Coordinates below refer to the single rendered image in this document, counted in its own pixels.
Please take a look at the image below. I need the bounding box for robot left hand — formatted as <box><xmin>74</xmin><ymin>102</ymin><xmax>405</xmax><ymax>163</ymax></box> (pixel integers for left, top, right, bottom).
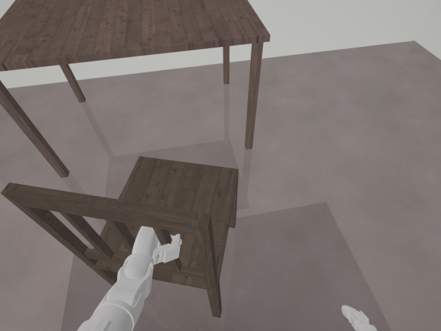
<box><xmin>132</xmin><ymin>226</ymin><xmax>182</xmax><ymax>265</ymax></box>

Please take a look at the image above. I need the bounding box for robot left forearm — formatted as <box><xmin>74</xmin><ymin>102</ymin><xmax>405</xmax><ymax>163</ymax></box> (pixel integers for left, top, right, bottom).
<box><xmin>77</xmin><ymin>252</ymin><xmax>154</xmax><ymax>331</ymax></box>

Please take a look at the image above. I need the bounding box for table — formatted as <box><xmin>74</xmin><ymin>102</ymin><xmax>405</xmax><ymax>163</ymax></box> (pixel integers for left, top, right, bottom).
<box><xmin>0</xmin><ymin>0</ymin><xmax>270</xmax><ymax>178</ymax></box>

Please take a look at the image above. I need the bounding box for chair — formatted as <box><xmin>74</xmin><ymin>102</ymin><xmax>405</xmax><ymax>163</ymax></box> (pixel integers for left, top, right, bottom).
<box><xmin>1</xmin><ymin>156</ymin><xmax>238</xmax><ymax>318</ymax></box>

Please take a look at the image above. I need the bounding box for robot right hand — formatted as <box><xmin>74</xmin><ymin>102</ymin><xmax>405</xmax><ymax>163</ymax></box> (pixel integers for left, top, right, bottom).
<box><xmin>342</xmin><ymin>305</ymin><xmax>377</xmax><ymax>331</ymax></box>

